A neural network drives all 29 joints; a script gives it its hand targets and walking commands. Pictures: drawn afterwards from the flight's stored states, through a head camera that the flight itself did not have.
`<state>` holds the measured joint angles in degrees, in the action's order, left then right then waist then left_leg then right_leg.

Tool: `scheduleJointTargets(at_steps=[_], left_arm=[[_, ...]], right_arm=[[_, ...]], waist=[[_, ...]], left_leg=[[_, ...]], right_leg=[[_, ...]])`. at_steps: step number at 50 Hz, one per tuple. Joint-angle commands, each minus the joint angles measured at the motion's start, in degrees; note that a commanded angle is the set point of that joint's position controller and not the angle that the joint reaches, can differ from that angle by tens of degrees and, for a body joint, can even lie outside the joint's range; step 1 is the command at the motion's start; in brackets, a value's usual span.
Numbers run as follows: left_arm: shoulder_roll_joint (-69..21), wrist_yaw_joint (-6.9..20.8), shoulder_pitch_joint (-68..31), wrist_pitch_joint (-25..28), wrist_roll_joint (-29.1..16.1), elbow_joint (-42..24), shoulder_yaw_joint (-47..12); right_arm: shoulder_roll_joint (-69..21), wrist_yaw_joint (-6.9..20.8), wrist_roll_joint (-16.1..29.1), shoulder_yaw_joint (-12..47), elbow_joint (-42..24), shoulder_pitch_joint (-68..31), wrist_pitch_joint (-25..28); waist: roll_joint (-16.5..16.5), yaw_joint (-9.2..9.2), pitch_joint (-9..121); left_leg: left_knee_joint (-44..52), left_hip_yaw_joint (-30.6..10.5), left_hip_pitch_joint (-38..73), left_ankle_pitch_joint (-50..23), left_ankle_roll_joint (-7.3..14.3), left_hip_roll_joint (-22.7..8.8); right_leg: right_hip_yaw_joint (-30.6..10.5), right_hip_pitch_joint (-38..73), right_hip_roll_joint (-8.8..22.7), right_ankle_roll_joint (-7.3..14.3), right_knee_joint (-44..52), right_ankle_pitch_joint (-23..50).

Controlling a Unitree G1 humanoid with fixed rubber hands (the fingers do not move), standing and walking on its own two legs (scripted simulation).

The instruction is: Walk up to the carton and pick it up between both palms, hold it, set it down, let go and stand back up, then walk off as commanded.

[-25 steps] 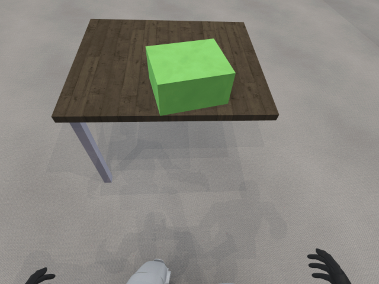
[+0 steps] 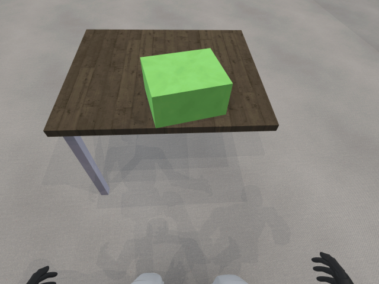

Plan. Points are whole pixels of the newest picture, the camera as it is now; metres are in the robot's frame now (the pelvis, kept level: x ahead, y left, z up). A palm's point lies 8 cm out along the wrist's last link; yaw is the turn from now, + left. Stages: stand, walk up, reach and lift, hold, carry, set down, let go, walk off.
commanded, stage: walk off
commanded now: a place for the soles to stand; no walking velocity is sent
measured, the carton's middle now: (184, 86) +0.76 +0.01 -0.08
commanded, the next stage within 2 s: stand in 0.60 s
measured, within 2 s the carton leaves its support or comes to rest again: neither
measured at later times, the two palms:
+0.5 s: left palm out of the picture +0.10 +0.32 -0.08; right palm (338, 283) +0.12 -0.31 -0.08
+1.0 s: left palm out of the picture +0.10 +0.32 -0.08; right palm (336, 280) +0.13 -0.31 -0.08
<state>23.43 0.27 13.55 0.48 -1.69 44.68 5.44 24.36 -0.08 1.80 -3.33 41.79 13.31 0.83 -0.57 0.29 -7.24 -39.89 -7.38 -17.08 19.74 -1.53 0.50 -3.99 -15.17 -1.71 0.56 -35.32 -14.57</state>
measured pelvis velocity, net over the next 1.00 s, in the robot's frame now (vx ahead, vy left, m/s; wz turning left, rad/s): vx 0.00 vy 0.00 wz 0.00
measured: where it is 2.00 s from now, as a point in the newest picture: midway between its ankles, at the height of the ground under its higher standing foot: outside the picture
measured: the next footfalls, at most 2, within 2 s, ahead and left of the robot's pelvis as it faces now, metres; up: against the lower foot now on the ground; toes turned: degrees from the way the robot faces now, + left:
none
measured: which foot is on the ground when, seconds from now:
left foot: down 0.00-1.00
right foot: down 0.00-1.00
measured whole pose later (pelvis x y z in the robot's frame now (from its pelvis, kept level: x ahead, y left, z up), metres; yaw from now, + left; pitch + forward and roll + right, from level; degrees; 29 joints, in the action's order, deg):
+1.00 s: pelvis +0.00 +0.00 +0.00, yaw +0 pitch -2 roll +0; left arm 23.4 0.6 13.1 0.7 -1.7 44.7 5.4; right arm 23.3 0.1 1.8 -1.3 42.4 10.5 0.6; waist -0.2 0.0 -5.5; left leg -36.6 -7.1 -15.7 18.7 -0.3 1.8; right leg -3.9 -16.4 -1.3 0.1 -35.3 -16.8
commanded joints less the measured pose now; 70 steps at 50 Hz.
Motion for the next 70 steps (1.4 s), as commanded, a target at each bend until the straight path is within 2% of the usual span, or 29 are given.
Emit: scheduleJointTargets(at_steps=[1, 2, 4, 5, 6, 7, 8, 9, 10, 11, 12, 13, 15, 20, 24, 30, 31, 33, 35, 38, 41, 46, 59, 61, 64, 70], left_arm=[[15.2, -0.7, -5.8, 2.3, 4.3, -2.4, 1.4], [13.6, -0.5, -7.1, 2.1, 3.9, -2.5, 1.0], [12.3, -0.3, -7.5, 1.8, 2.7, -2.6, 0.3], [11.9, -0.3, -7.4, 1.5, 2.3, -2.8, 0.1], [11.2, -0.3, -6.4, 1.4, 1.9, -2.6, -0.2], [10.3, -0.5, -5.2, 1.2, 1.8, -2.7, -0.3], [9.4, -0.6, -3.9, 1.1, 1.5, -3.1, -0.3], [8.9, -0.6, -3.4, 1.0, 1.4, -2.7, -0.6], [9.1, -0.7, -2.7, 1.0, 1.4, -2.3, -0.5], [9.4, -0.9, -2.3, 1.3, 1.6, -2.0, -0.6], [9.5, -0.8, -1.7, 1.6, 1.7, -1.6, -0.5], [9.8, -0.8, -2.1, 1.8, 1.9, -1.8, -0.3], [10.7, -0.9, -2.0, 2.2, 2.0, -2.2, 0.1], [11.6, -0.8, -4.3, 2.0, 2.2, -1.8, 0.4], [11.2, -0.6, -5.3, 1.8, 2.3, -1.4, 0.1], [11.0, -0.6, -5.2, 1.7, 2.3, -1.1, 0.0], [10.3, -0.3, -5.4, 1.8, 2.9, -0.5, -0.2], [9.7, -0.2, -6.0, 1.8, 3.0, -0.5, -0.4], [9.8, 0.0, -5.3, 2.0, 2.8, -0.2, -0.2], [10.1, 0.0, -4.9, 2.3, 2.7, 0.0, -0.4], [10.4, -0.1, -5.2, 2.2, 2.6, 0.1, -0.4], [10.3, -0.2, -5.1, 2.4, 2.5, 0.0, -0.6], [10.3, -0.2, -5.6, 2.3, 2.6, 0.1, -0.5], [10.3, -0.2, -5.1, 2.3, 2.4, 0.2, -0.6], [10.2, -0.2, -5.6, 2.4, 2.6, 0.1, -0.6], [10.3, -0.2, -5.4, 2.4, 2.5, 0.2, -0.6]], right_arm=[[8.8, -0.2, -2.6, -1.7, -0.1, 0.5, -0.6], [8.6, 0.1, -2.7, -1.9, 0.9, 2.0, -0.5], [8.3, 0.4, -2.9, -1.8, 2.0, 2.3, 0.0], [8.2, 0.3, -3.0, -2.0, 2.1, 2.0, 0.5], [8.4, 0.1, -3.2, -2.1, 2.0, 1.4, 0.8], [9.3, -0.2, -3.4, -2.3, 1.4, 1.4, 1.1], [10.9, -0.5, -3.9, -2.5, 0.7, 1.2, 1.5], [11.9, -0.6, -3.7, -2.5, -0.4, -0.5, 1.7], [12.1, -0.5, -3.7, -2.3, -0.8, -2.2, 1.5], [12.1, -0.3, -3.4, -2.0, -0.9, -3.7, 1.5], [11.4, -0.3, -3.4, -1.8, -0.9, -4.9, 1.5], [11.0, -0.2, -3.1, -1.7, -1.3, -4.5, 1.4], [9.8, -0.2, -2.7, -1.5, -1.7, -4.0, 1.2], [9.0, -0.1, -2.6, -1.4, -0.9, -3.7, 0.6], [9.1, 0.1, -2.9, -1.3, 0.1, -4.7, 0.5], [9.3, 0.1, -3.0, -1.2, 0.3, -5.6, 0.5], [8.7, 0.2, -3.1, -0.5, 0.8, -4.7, 1.0], [9.9, 0.2, -3.4, -0.6, 1.1, -6.3, 1.4], [9.8, 0.1, -3.4, -0.6, 1.2, -6.7, 1.7], [9.3, 0.0, -3.1, -0.3, 1.5, -6.6, 1.9], [9.4, 0.1, -3.1, -0.2, 1.8, -6.3, 1.8], [9.3, 0.1, -2.9, 0.0, 2.0, -6.1, 1.8], [9.2, 0.1, -3.0, 0.2, 2.6, -6.4, 1.7], [9.7, 0.2, -3.1, 0.0, 2.6, -6.7, 1.8], [9.4, 0.1, -3.0, 0.1, 2.7, -6.5, 1.8], [9.3, 0.2, -2.9, 0.1, 2.9, -6.8, 1.7]], waist=[[8.5, -1.44, 2.7], [9.1, -2.47, 1.7], [9.3, -2.71, 2.1], [7.6, -2.63, 4.3], [5.3, -2.13, 7.5], [1.9, -1.42, 10.3], [-2.3, -0.58, 12.1], [-3.9, 0.21, 12.3], [-3.8, 0.74, 11.4], [-4.2, 1.26, 10.3], [-4.7, 1.76, 10.1], [-4.4, 1.25, 10.4], [-4.0, 0.81, 11.3], [-0.4, -0.37, 10.4], [0.5, -0.22, 9.0], [0.1, 0.37, 8.5], [2.5, -0.61, 9.9], [0.0, -0.15, 8.3], [-0.1, 0.30, 9.3], [0.1, -0.05, 10.5], [1.1, -0.13, 11.0], [0.6, -0.29, 12.2], [1.2, -0.33, 11.6], [0.3, -0.06, 11.7], [1.4, -0.36, 11.6], [0.6, -0.29, 11.9]], left_leg=[[-11.1, 2.0, -1.0, 14.1, 2.6, 1.3], [-8.7, 3.4, 1.7, 11.2, 2.9, 0.5], [1.8, 5.5, 3.3, 4.2, 3.0, 0.7], [8.9, 5.7, 4.5, 0.3, 3.1, 0.9], [12.0, 4.0, 5.6, -3.7, 3.5, 0.4], [12.8, -0.8, 7.1, -9.0, 4.5, -1.9], [13.3, -8.7, 7.6, -14.8, 6.6, -6.4], [13.6, -14.1, 5.6, -17.7, 9.4, -10.0], [14.1, -14.6, 1.8, -18.5, 11.5, -11.6], [13.4, -13.4, 0.1, -20.0, 11.1, -11.2], [12.5, -10.7, -0.9, -20.4, 9.4, -9.5], [11.3, -7.9, -1.5, -19.8, 7.7, -7.3], [8.3, -3.6, -1.5, -19.0, 5.8, -4.2], [6.3, -1.5, 1.9, -12.0, 4.9, -1.7], [9.2, -2.6, 1.0, -6.9, 5.2, -1.8], [10.5, -3.7, -0.9, -5.5, 5.5, -2.5], [13.1, -4.9, 2.1, 0.0, 5.4, -3.8], [15.0, -6.0, 0.7, 1.1, 5.7, -4.7], [14.7, -5.9, 1.3, -1.8, 5.7, -5.1], [13.2, -4.9, 2.3, -6.4, 5.5, -4.5], [12.7, -4.2, 3.2, -7.5, 5.4, -4.3], [11.9, -3.7, 4.2, -10.2, 5.2, -4.4], [12.7, -3.6, 3.7, -8.4, 5.4, -4.1], [12.7, -3.5, 3.9, -8.5, 5.4, -4.2], [12.6, -3.3, 4.1, -8.6, 5.2, -4.2], [12.7, -3.4, 4.0, -8.9, 5.2, -4.2]], right_leg=[[-21.0, -9.7, 17.6, 13.2, 19.5, -11.5], [-16.8, -11.5, 15.0, 11.8, 18.5, -12.3], [-11.8, -8.0, 10.3, 8.3, 14.1, -7.2], [-10.2, -4.7, 9.1, 7.2, 10.1, -1.1], [-8.7, -1.4, 8.0, 5.9, 6.3, 5.1], [-7.2, -0.6, 6.7, 4.7, 2.0, 8.7], [-5.2, -1.3, 4.1, 3.2, -3.2, 9.1], [-2.6, -0.9, 1.5, 1.8, -4.0, 4.4], [-1.3, 1.6, 0.4, 1.7, -3.0, -1.2], [-1.3, 3.1, 0.9, 2.0, -0.9, -0.4], [-2.2, 4.6, 1.8, 2.7, 0.9, 2.9], [-3.7, 6.4, 2.6, 3.4, 1.9, 7.1], [-5.9, 7.6, 4.3, 4.5, 2.9, 12.5], [-8.3, 2.0, 6.4, 5.9, 6.6, 8.7], [-7.9, 0.5, 5.9, 5.4, 7.8, 2.5], [-7.5, 1.6, 5.0, 4.6, 7.7, -0.3], [-7.7, -0.1, 6.3, 3.3, 9.2, -4.6], [-6.6, 0.6, 5.1, 2.4, 8.7, -4.2], [-5.9, 2.3, 4.9, 2.3, 8.0, -1.2], [-6.0, 3.3, 5.5, 2.6, 7.4, 3.9], [-6.2, 3.0, 5.9, 2.7, 7.7, 4.3], [-6.1, 3.7, 6.2, 2.7, 7.5, 6.8], [-6.5, 3.1, 6.4, 2.7, 8.4, 4.5], [-6.2, 2.9, 6.1, 2.5, 8.3, 4.7], [-6.4, 3.0, 6.3, 2.7, 8.6, 5.1], [-6.1, 3.1, 6.2, 2.5, 8.4, 5.3]])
